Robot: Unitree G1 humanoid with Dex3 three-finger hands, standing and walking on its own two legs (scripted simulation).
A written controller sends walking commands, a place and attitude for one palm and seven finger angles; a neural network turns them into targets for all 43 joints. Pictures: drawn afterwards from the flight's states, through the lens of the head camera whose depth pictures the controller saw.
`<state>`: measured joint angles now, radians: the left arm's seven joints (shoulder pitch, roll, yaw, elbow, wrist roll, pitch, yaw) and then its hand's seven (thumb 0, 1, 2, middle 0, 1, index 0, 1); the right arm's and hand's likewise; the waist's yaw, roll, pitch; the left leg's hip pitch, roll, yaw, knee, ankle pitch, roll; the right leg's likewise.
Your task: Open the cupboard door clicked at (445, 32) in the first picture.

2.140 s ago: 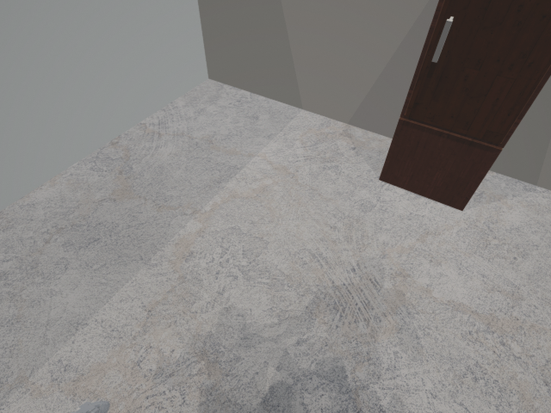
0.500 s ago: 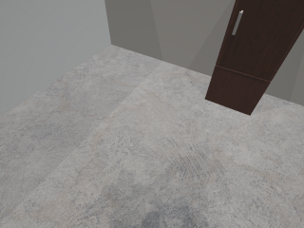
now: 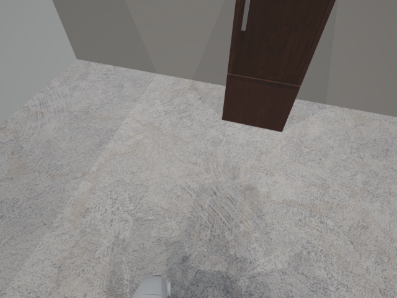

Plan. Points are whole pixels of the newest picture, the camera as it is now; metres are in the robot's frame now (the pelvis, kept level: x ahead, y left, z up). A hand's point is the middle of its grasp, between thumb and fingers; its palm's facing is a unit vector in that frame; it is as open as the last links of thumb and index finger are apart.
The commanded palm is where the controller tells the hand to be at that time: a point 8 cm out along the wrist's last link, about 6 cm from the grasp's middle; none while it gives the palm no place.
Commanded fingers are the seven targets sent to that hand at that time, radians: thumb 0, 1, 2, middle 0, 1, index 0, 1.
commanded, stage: walk to a spot facing it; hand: left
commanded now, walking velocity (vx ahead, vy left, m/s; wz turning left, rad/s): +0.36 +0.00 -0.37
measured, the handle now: (246, 12) +1.32 -0.13 +0.00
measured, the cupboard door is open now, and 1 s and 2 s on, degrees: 0 0 0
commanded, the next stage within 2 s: turn to face it in 1.00 s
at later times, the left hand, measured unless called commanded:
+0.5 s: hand (113, 217) +0.33 +0.27 -0.17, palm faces -0.20 -0.96 -0.18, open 7.4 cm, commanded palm none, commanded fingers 0.00 0.90 0.90 -0.20 -0.30 -0.20 -0.30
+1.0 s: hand (189, 154) +0.58 +0.08 -0.18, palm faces -0.52 -0.84 -0.17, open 7.4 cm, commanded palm none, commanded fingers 0.00 0.90 0.90 -0.20 -0.30 -0.20 -0.30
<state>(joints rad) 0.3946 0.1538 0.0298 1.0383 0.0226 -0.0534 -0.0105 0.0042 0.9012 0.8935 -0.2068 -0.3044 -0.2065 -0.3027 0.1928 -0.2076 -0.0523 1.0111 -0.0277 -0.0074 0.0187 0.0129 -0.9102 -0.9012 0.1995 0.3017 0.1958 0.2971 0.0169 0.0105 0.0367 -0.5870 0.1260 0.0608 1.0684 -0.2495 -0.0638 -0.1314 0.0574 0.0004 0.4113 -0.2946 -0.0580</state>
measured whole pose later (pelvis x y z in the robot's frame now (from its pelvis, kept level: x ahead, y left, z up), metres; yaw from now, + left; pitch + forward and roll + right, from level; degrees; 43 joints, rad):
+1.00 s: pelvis +0.39 -0.02 -0.02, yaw -31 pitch -1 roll -1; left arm 0.14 0.19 0.06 0.95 0.01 -0.04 -0.01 0.00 0.90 0.89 -0.21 -0.30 -0.21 -0.30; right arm 0.35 -0.13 -0.04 1.04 -0.02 -0.01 -0.01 0.01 -0.91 -0.90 0.20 0.30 0.20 0.30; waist -0.05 0.00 0.10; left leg -0.42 0.18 0.08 1.32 -0.41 -0.07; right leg -0.34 0.06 -0.11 0.60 -0.26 -0.09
